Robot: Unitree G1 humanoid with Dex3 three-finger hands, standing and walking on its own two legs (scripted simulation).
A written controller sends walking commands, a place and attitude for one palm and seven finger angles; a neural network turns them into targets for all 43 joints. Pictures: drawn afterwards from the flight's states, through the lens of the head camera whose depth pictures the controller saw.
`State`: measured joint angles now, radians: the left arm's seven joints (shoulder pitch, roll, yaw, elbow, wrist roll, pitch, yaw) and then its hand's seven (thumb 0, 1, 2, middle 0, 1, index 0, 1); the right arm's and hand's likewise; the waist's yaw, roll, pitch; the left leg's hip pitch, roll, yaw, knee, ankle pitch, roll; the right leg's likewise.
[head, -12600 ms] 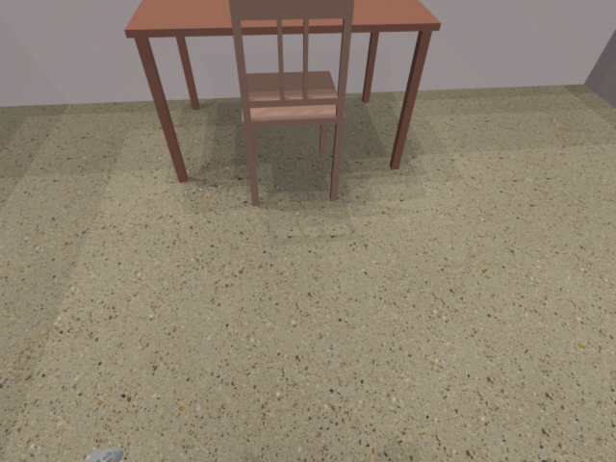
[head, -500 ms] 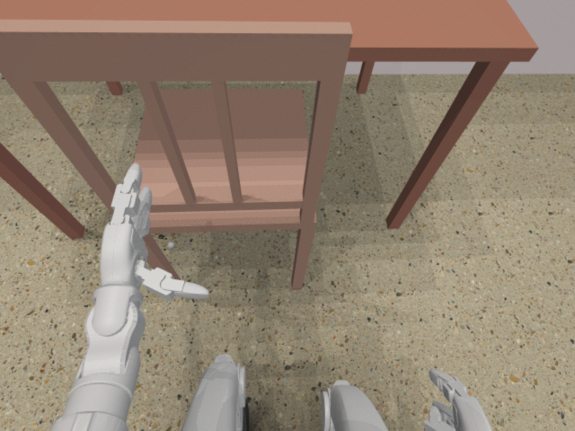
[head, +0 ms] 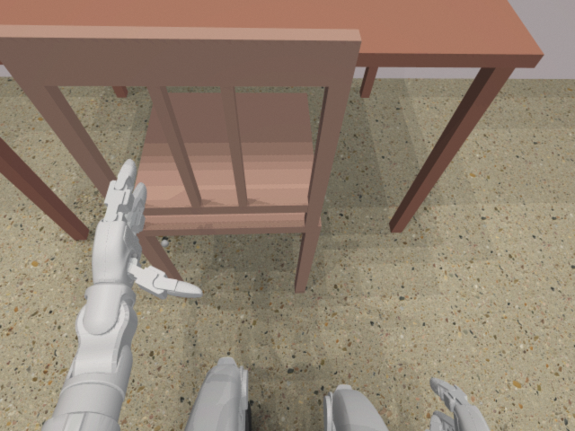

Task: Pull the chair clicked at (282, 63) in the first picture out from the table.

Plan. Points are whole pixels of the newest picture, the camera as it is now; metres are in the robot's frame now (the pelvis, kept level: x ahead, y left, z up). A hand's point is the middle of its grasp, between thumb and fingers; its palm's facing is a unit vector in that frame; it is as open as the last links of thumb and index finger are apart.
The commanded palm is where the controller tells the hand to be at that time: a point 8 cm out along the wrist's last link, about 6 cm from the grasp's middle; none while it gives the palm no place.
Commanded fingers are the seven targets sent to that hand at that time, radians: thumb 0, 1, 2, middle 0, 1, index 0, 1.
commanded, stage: aim the fingers beside a spindle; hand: left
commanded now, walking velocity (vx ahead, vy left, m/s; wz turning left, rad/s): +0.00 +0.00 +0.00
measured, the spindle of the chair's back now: (180, 155) +0.51 +0.18 +0.03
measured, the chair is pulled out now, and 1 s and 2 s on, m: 0.00 0.00 0.00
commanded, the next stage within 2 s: push the fingers through the gap in 1.78 s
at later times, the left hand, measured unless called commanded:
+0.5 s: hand (188, 255) +0.35 +0.15 +0.00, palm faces +0.02 -1.00 -0.02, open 16.9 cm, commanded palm +0.34 +0.21 +0.02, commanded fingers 0.00 -0.50 0.30 -0.06 -0.08 -0.06 -0.08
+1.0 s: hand (175, 243) +0.35 +0.16 +0.04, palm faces +0.09 -0.99 -0.07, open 16.9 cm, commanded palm +0.33 +0.21 +0.03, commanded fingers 0.00 -0.50 0.30 -0.06 -0.08 -0.06 -0.08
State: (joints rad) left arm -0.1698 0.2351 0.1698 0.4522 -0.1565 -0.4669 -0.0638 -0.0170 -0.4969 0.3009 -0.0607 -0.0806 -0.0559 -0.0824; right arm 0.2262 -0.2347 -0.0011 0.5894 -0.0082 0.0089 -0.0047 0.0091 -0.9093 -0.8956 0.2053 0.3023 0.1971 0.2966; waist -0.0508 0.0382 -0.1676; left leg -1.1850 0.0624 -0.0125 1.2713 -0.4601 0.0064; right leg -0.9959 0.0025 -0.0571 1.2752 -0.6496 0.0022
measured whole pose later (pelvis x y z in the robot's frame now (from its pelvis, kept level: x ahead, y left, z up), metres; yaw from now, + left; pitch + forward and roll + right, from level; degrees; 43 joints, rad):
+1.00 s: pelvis +0.00 +0.00 +0.00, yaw +0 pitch +21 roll -3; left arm -0.15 0.21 0.14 0.39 -0.11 -0.51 -0.01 -0.02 -0.50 0.30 -0.06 -0.08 -0.06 -0.08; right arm 0.20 -0.23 -0.01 0.59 -0.02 0.00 -0.01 0.01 -0.91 -0.90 0.20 0.30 0.20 0.30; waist -0.05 0.03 -0.16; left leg -1.19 0.06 -0.02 1.28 -0.46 0.00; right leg -1.00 0.00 -0.06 1.29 -0.66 0.00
